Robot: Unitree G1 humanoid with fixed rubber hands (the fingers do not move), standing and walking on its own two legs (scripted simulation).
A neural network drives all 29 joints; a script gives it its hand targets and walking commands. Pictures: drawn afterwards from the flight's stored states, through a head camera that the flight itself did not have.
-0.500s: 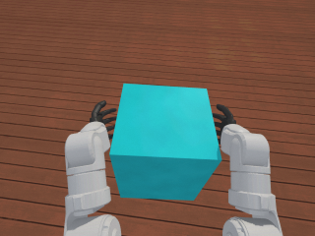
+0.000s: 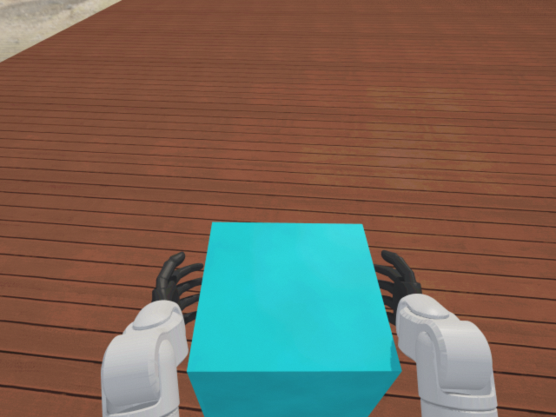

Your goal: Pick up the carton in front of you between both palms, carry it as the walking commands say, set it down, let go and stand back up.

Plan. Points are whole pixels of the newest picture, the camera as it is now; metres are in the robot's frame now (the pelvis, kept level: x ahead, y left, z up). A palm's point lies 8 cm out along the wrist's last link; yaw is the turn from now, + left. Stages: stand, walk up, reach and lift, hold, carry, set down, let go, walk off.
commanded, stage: carry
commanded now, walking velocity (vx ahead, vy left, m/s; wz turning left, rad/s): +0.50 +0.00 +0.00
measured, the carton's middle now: (285, 333) +0.26 +0.01 +0.01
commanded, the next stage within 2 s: none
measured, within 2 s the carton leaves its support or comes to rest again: neither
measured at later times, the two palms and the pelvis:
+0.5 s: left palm (226, 180) +0.52 +0.10 +0.09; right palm (380, 177) +0.54 -0.19 +0.07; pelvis +0.29 -0.06 +0.01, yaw +4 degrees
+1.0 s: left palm (211, 115) +0.83 +0.17 +0.07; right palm (328, 110) +0.83 -0.13 +0.07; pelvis +0.57 +0.01 +0.00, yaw +0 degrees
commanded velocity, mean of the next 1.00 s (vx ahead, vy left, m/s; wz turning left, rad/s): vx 0.35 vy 0.00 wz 0.00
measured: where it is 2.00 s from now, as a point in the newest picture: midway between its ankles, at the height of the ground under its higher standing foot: (288, 327)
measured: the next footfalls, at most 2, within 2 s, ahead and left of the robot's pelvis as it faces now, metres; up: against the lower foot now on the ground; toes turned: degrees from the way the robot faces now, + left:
right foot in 0.30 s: +0.38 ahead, -0.13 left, +0.00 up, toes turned -10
left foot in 0.86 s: +0.71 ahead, +0.10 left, +0.00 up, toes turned -7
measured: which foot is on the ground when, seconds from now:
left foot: down 0.00-0.34, up 0.36-0.84, down 0.86-1.00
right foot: up 0.00-0.28, down 0.30-0.90, up 0.92-1.00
